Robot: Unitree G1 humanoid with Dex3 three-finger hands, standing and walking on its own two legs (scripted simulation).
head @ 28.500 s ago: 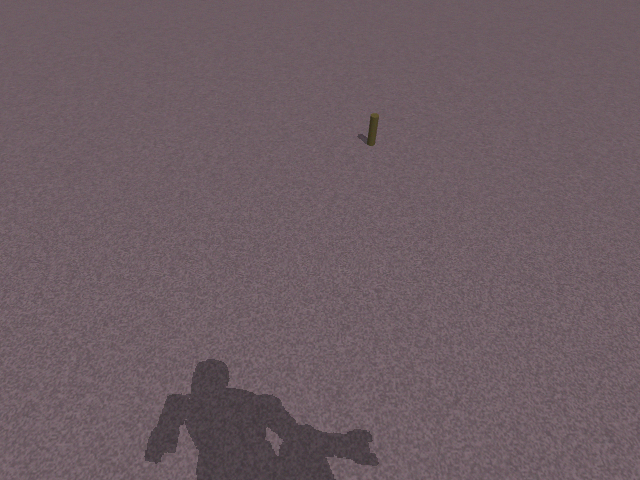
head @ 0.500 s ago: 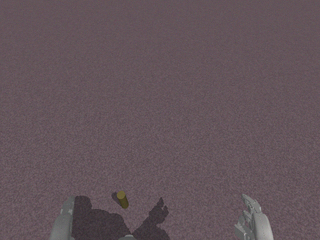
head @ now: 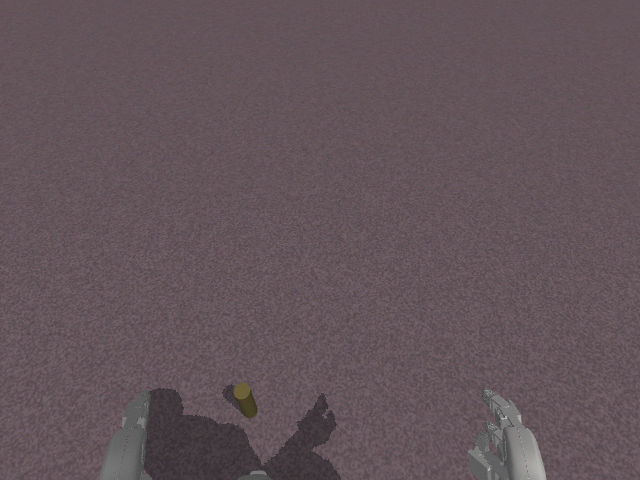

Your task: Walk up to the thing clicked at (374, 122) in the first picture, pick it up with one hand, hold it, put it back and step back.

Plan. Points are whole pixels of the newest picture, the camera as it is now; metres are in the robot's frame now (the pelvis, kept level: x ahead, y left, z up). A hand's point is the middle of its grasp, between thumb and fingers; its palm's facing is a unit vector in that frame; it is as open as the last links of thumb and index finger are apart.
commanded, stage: home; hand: left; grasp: from the side
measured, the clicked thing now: (246, 401) +0.41 +0.20 -0.64
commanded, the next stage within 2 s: stand in 0.14 s
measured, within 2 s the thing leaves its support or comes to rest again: neither
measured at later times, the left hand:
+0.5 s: hand (179, 466) +0.16 +0.18 -0.06, palm faces +0.11 -0.95 -0.28, open 14.1 cm
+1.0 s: hand out of the picture +0.05 +0.25 -0.11, palm faces +0.01 -0.94 -0.35, open 7.4 cm
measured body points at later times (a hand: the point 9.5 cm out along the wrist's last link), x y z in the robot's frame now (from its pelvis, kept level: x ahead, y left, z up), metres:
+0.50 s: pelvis +0.00 +0.00 +0.00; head +0.02 +0.00 +0.45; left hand +0.16 +0.23 -0.04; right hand +0.16 -0.25 -0.07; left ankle +0.02 +0.13 -0.69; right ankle -0.02 -0.13 -0.69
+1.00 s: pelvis -0.01 +0.01 +0.04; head +0.00 +0.01 +0.49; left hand +0.05 +0.30 -0.09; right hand +0.07 -0.27 -0.09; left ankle +0.02 +0.13 -0.69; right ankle -0.02 -0.13 -0.69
